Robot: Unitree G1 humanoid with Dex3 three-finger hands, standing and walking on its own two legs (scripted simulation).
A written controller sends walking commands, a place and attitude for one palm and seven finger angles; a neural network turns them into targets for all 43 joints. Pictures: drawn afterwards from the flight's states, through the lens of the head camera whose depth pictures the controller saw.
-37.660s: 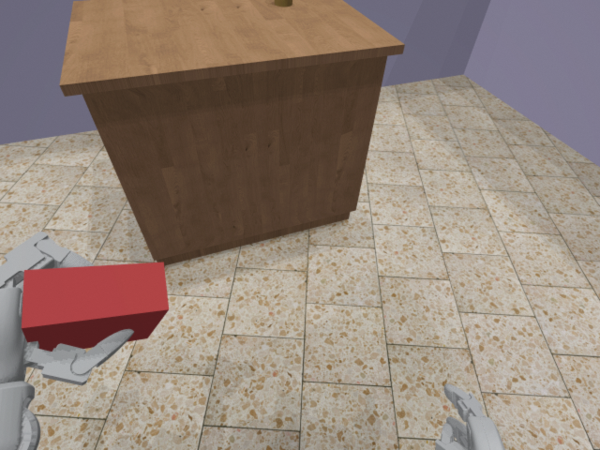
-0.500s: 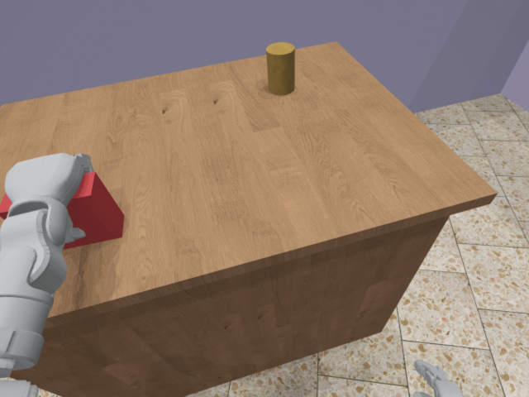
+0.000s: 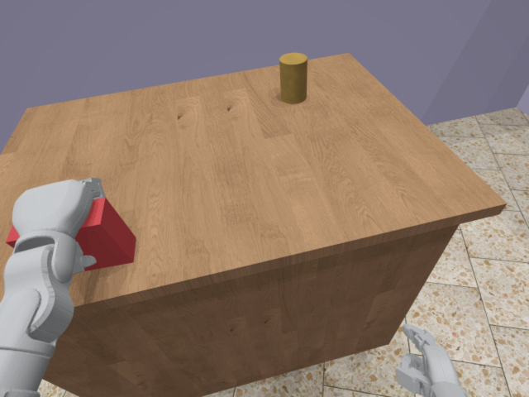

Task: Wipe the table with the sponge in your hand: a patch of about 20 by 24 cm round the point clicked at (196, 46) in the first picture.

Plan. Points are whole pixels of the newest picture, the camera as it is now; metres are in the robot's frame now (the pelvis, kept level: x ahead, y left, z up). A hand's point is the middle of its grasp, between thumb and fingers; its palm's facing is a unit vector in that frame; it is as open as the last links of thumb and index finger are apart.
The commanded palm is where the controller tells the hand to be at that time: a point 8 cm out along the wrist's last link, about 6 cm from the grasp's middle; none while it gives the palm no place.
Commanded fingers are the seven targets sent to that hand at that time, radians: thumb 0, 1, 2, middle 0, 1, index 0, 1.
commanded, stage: lift the sponge slowly off the table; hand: left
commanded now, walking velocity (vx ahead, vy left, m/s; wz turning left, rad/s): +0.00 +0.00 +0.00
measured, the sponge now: (84, 245) +0.28 +0.32 +0.09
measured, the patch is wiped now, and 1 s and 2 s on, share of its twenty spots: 1.00 1.00 1.00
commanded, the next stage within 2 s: none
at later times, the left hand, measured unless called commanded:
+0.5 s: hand (75, 238) +0.27 +0.31 +0.13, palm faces +0.03 -0.03 -1.00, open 9.3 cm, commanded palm +0.23 +0.30 +0.19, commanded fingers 0.00 0.10 1.30 -1.20 -1.60 -1.20 -1.60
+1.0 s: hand (78, 229) +0.27 +0.30 +0.15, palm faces +0.04 -0.02 -1.00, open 9.3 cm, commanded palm +0.24 +0.30 +0.22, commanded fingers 0.00 0.10 1.30 -1.20 -1.60 -1.20 -1.60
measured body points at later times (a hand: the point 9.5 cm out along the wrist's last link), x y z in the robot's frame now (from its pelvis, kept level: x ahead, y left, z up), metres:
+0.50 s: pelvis -0.01 -0.01 +0.00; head -0.01 -0.04 +0.45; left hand +0.26 +0.31 +0.19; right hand +0.21 -0.22 -0.09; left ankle -0.03 +0.10 -0.74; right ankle -0.01 -0.13 -0.74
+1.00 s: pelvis -0.02 -0.01 +0.00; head -0.02 -0.05 +0.45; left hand +0.27 +0.30 +0.20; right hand +0.22 -0.22 -0.09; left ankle -0.03 +0.10 -0.74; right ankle -0.01 -0.13 -0.74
